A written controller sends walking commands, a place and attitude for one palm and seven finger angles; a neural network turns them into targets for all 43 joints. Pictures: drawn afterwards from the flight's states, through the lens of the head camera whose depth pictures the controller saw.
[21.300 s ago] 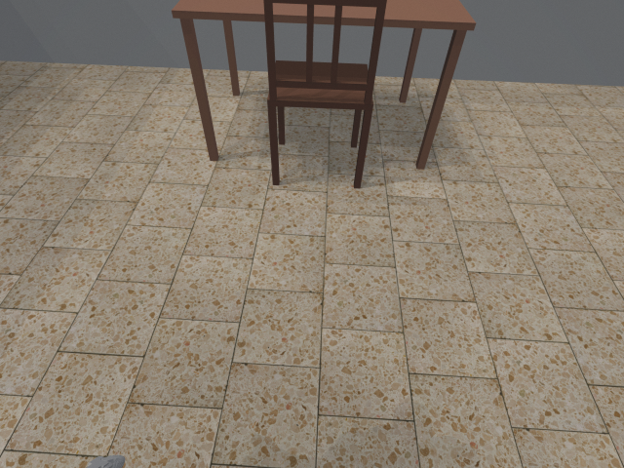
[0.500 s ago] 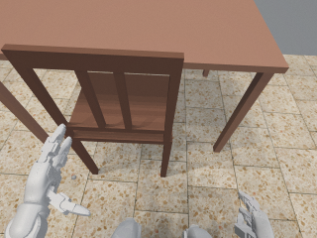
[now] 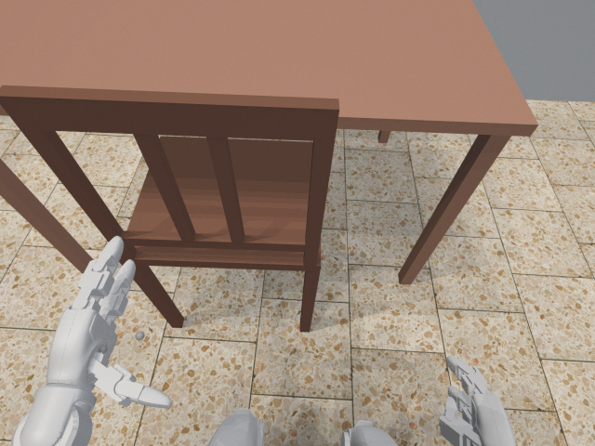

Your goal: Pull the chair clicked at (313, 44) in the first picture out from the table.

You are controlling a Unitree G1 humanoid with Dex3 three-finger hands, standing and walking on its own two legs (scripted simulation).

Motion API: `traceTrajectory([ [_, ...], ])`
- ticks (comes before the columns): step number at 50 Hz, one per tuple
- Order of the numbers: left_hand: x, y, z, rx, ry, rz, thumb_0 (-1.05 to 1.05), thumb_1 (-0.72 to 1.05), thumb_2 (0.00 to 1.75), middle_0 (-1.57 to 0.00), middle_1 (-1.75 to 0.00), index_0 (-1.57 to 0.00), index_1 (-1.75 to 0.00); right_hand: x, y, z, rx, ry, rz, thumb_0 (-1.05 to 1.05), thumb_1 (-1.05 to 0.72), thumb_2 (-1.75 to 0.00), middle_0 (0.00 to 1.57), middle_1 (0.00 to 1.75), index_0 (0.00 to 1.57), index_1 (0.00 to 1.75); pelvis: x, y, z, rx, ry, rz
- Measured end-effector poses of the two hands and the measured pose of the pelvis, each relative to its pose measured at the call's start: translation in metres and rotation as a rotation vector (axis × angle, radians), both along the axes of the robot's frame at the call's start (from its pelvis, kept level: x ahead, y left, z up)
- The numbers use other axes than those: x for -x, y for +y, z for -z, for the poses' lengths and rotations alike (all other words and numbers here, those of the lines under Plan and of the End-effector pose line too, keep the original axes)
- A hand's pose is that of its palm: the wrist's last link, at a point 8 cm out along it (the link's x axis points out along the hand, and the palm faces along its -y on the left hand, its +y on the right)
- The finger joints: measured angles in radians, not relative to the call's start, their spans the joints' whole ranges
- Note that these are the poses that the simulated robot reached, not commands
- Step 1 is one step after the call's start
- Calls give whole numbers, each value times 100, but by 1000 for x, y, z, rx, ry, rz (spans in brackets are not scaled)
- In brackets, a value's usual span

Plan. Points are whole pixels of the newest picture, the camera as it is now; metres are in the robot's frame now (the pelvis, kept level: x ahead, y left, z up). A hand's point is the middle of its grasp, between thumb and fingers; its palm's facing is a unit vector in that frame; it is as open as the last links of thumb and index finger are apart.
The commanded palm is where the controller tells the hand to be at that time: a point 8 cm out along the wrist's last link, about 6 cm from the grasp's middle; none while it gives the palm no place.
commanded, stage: aim the fingers beside a spindle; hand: left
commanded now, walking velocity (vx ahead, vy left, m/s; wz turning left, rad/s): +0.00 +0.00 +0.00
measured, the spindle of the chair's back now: (170, 193) +0.50 +0.24 -0.01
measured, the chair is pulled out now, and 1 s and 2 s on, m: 0.00 0.00 0.00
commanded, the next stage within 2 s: none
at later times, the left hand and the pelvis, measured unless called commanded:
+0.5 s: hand (148, 315) +0.27 +0.20 +0.03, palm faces +0.00 -1.00 -0.05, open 16.9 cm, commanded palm +0.26 +0.26 +0.02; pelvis -0.01 +0.00 -0.01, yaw +0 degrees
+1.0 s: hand (160, 298) +0.30 +0.20 +0.01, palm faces +0.00 -1.00 -0.06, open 16.9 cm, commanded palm +0.29 +0.26 +0.00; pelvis -0.01 +0.00 -0.02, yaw -1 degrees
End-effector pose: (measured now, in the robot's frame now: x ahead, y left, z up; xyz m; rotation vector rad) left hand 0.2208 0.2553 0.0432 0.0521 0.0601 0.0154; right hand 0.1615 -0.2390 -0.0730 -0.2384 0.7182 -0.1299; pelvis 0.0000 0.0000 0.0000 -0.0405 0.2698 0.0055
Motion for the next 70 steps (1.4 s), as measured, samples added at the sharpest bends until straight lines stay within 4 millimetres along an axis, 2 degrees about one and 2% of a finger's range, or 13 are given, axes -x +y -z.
traceTrajectory([
  [11,-7,0,6,3,-14,5,-1,-50,30,-6,-8,-7,-8,-3,-1,4,10,-2,-18,1,-90,-90,21,30,20,30,2,-1,5,1,11,-4],
  [32,-40,2,20,-1,-27,20,-1,-50,30,-6,-8,-7,-8,28,-10,23,24,92,21,1,-90,-90,20,30,20,30,9,2,14,-1,45,9],
  [37,-48,-4,23,1,-38,32,-1,-50,30,-6,-8,-7,-8,32,-10,28,23,107,25,1,-90,-90,20,30,20,30,11,2,16,-4,54,15],
  [49,-58,0,31,-5,-47,13,-1,-50,30,-6,-8,-7,-8,34,-9,36,19,129,22,1,-90,-90,20,30,20,30,14,2,22,-3,68,16],
  [58,-79,2,40,-6,-42,20,-1,-50,30,-6,-8,-7,-8,40,-13,45,34,163,29,1,-90,-90,20,30,20,30,18,1,28,-1,87,17],
  [70,-108,3,52,-7,-28,19,-1,-50,30,-6,-8,-7,-8,61,-19,57,39,242,61,1,-90,-90,20,30,20,30,18,1,34,-3,117,26],
])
